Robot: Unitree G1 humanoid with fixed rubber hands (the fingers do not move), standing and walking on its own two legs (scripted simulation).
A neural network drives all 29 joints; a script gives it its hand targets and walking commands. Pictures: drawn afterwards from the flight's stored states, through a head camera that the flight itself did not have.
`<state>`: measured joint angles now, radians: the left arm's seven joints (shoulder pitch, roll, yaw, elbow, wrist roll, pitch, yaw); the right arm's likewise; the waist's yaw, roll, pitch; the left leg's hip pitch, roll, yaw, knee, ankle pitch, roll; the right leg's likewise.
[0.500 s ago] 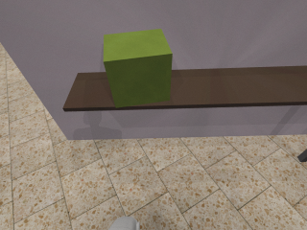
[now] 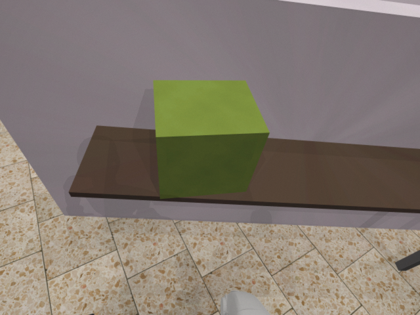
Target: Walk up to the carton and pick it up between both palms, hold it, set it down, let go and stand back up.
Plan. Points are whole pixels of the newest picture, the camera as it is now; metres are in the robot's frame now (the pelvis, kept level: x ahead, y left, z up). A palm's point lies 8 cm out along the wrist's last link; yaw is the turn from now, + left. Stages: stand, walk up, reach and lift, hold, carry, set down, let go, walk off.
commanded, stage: walk up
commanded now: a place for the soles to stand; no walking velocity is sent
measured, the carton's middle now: (202, 139) +0.53 +0.00 +0.00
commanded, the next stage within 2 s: none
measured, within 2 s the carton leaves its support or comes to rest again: neither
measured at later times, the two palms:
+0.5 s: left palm out of the picture +0.12 +0.23 -0.13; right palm out of the picture +0.09 -0.26 -0.13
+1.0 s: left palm out of the picture +0.03 +0.21 -0.12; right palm out of the picture +0.05 -0.27 -0.13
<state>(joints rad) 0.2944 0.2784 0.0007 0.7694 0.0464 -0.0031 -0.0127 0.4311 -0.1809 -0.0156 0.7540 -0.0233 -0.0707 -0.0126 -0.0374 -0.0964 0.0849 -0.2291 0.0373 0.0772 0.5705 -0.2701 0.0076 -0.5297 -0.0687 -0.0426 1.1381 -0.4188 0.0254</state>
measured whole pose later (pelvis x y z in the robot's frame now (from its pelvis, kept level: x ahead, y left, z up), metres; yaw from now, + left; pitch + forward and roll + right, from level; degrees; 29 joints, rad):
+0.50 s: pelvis +0.00 -0.02 -0.02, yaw +2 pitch -3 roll +0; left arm 0.13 0.25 0.00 0.78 0.02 0.06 0.01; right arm 0.27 -0.21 -0.02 0.75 -0.01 0.02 -0.01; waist 0.00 -0.04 0.11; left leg -0.26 -0.02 0.06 0.74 -0.43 0.04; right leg -0.48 -0.06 -0.05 0.73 -0.32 0.00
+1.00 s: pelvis +0.00 -0.03 +0.00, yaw +0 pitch -2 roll +1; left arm 0.30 0.23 -0.05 0.94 0.01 -0.01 0.00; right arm 0.28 -0.22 0.03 0.92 0.00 0.00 0.00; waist 0.01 0.01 0.03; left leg -0.17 -0.01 0.09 0.51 -0.31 0.02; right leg -0.34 -0.03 0.01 0.53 -0.16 0.00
